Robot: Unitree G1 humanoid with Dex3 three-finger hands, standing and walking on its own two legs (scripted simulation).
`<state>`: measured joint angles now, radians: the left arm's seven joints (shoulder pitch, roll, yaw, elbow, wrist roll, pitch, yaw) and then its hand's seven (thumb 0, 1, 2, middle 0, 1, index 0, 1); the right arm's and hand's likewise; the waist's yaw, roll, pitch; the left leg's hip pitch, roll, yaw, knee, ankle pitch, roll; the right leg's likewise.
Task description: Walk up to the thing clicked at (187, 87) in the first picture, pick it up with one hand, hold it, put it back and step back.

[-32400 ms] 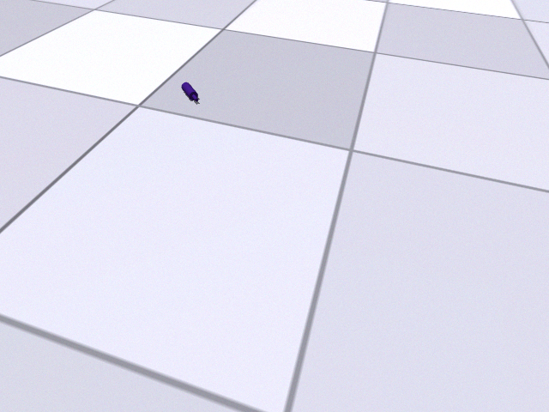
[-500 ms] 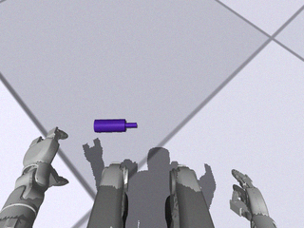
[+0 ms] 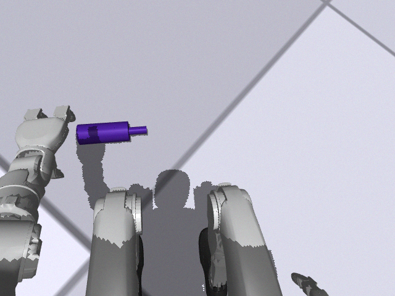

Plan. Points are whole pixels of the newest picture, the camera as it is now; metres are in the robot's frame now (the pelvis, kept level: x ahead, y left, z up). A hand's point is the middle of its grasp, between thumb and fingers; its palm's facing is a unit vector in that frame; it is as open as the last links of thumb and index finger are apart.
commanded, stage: rise first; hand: left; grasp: from above
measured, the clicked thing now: (113, 132) +0.54 +0.20 -0.36
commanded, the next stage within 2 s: none
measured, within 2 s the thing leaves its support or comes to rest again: neither
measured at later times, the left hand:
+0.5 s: hand (73, 138) +0.47 +0.27 -0.21, palm faces -0.44 -0.05 -0.90, open 14.0 cm
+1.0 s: hand (77, 133) +0.48 +0.26 -0.23, palm faces -0.44 -0.07 -0.90, open 14.1 cm
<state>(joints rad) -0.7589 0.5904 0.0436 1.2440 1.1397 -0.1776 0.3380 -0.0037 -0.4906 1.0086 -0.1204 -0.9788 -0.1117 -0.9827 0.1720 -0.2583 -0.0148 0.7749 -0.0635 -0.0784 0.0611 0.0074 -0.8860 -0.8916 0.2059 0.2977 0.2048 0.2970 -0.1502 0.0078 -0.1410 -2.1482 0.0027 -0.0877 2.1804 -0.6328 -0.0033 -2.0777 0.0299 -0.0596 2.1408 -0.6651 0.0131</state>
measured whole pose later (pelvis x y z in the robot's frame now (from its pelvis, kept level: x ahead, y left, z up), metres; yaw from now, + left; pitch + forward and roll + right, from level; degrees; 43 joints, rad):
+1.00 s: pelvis +0.01 +0.00 -0.05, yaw -4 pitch +35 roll -8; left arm -0.96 0.71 0.08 1.45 1.22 -0.15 0.42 0.00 -0.52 1.00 -0.08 -1.02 -0.09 -1.01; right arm 0.16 -0.26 0.07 0.75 -0.13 -0.05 0.12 0.00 -0.91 -0.90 0.21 0.30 0.20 0.30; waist -0.24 -0.02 -0.06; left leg -2.30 0.02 -0.13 2.37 -0.69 0.00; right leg -2.22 0.05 -0.10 2.30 -0.70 0.02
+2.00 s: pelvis +0.01 +0.00 -0.07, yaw -5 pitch +33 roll -10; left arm -1.02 0.82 0.08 1.47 1.22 -0.15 0.37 0.00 -0.54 1.02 -0.09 -1.01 -0.09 -1.01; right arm 0.18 -0.28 0.14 0.71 -0.14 -0.06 0.14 0.00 -0.90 -0.90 0.21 0.30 0.20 0.30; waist -0.29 -0.03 0.00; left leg -2.34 0.01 -0.16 2.43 -0.68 0.00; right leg -2.24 0.06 -0.12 2.33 -0.69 0.03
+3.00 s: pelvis +0.01 +0.00 -0.07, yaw -6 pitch +34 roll -10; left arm -1.18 0.76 0.03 1.56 1.25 -0.06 0.42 0.00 -0.52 1.04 -0.10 -1.07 -0.10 -1.07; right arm 0.20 -0.29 0.17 0.68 -0.14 -0.07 0.14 0.00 -0.90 -0.89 0.20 0.30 0.20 0.30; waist -0.37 -0.01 -0.02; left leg -2.36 0.02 -0.16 2.42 -0.67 0.00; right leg -2.27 0.06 -0.12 2.32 -0.67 0.03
